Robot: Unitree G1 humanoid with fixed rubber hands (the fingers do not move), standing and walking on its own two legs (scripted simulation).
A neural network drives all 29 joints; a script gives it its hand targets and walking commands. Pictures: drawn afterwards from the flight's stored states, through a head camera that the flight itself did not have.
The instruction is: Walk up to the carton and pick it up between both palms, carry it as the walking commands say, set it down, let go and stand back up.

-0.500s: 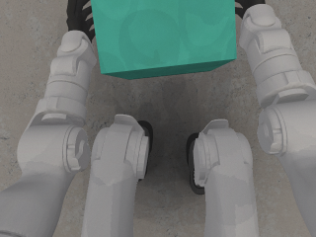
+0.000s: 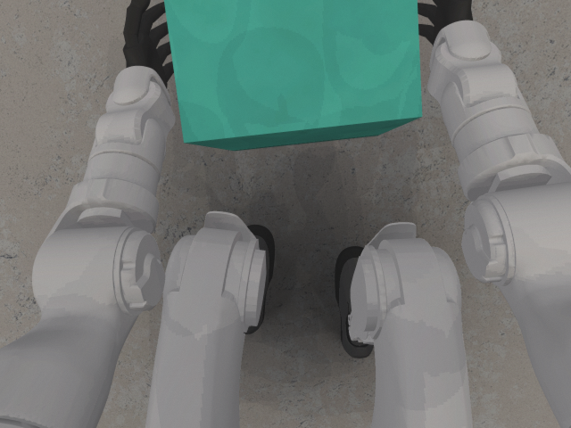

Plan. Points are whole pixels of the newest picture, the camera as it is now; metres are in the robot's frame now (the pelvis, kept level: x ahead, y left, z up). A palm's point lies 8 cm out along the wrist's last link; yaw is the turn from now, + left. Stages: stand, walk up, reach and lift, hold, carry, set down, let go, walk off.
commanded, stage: set down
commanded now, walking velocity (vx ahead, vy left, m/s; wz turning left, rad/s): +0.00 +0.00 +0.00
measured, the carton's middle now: (292, 31) +0.57 +0.04 -0.23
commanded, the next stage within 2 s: none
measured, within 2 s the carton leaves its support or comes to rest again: neither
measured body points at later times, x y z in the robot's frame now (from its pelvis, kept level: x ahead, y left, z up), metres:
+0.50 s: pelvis +0.01 +0.01 +0.01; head +0.37 -0.01 +0.27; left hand +0.51 +0.24 -0.17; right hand +0.55 -0.16 -0.19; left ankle +0.13 +0.11 -0.32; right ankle +0.10 -0.09 -0.32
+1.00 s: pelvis -0.01 +0.01 +0.02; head +0.36 +0.01 +0.27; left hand +0.51 +0.25 -0.14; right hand +0.57 -0.18 -0.14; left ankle +0.13 +0.11 -0.32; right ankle +0.10 -0.09 -0.32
